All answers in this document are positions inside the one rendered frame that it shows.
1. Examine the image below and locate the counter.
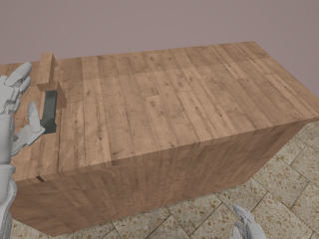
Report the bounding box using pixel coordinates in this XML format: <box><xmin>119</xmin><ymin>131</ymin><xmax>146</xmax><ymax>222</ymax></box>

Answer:
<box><xmin>0</xmin><ymin>41</ymin><xmax>319</xmax><ymax>237</ymax></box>

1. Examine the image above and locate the left robot forearm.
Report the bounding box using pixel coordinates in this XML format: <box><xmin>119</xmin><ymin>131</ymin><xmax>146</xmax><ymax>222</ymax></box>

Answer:
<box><xmin>0</xmin><ymin>164</ymin><xmax>18</xmax><ymax>239</ymax></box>

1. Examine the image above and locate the left robot hand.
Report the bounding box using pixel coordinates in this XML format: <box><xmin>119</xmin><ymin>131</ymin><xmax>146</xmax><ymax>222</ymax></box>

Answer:
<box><xmin>0</xmin><ymin>62</ymin><xmax>45</xmax><ymax>164</ymax></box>

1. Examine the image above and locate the tap lever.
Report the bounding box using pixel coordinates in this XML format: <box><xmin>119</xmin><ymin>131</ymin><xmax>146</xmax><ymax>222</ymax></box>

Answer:
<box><xmin>40</xmin><ymin>90</ymin><xmax>58</xmax><ymax>134</ymax></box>

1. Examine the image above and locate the right robot hand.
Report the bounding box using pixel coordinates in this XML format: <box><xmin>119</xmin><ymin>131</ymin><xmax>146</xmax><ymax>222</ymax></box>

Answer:
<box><xmin>229</xmin><ymin>204</ymin><xmax>267</xmax><ymax>239</ymax></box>

